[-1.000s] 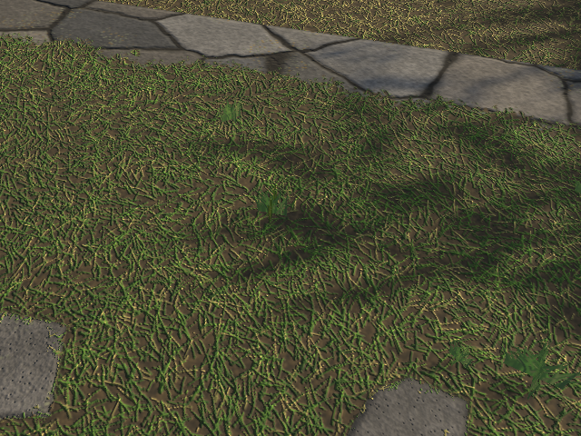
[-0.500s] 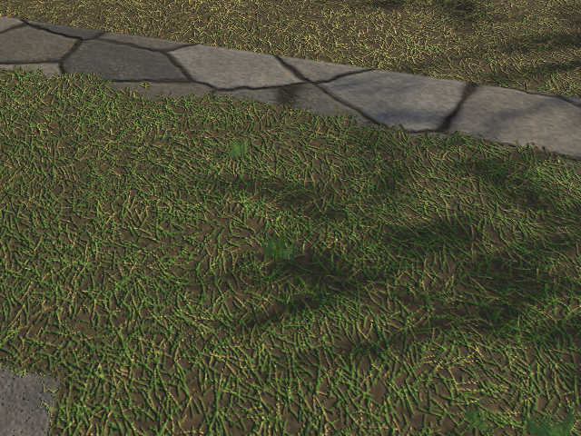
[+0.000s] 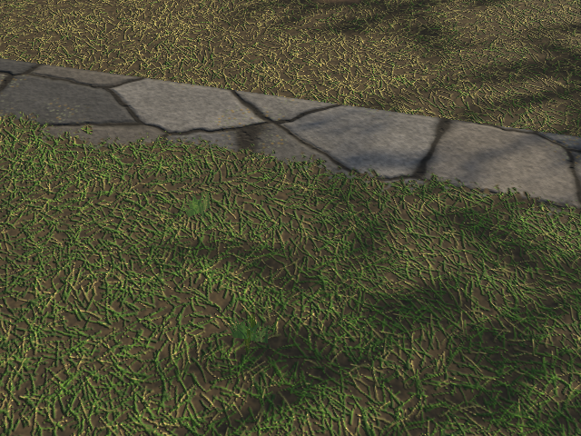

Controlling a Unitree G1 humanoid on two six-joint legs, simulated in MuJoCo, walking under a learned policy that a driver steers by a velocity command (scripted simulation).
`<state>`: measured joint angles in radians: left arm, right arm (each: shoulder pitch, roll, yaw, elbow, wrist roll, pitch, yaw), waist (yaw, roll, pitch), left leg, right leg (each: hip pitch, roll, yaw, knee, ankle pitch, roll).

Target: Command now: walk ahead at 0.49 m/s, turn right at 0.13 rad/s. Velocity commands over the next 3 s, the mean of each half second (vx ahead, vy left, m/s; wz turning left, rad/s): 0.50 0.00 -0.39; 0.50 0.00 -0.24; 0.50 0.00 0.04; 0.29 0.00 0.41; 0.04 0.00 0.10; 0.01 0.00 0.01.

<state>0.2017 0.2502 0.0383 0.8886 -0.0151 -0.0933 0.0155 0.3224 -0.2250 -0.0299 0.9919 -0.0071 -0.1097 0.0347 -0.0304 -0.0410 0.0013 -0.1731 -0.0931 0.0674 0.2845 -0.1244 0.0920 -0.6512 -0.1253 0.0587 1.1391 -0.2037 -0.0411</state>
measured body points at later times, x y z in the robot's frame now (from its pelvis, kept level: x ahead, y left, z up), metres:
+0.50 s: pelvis +0.28 -0.10 -0.01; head +0.31 -0.12 +0.44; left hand +0.43 +0.13 -0.12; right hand +0.33 -0.39 -0.13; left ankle +0.27 +0.07 -0.65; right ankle +0.30 -0.18 -0.74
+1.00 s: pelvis +0.57 -0.13 -0.01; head +0.60 -0.12 +0.44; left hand +0.73 +0.10 -0.14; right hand +0.60 -0.42 -0.11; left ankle +0.65 -0.06 -0.74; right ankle +0.45 -0.23 -0.65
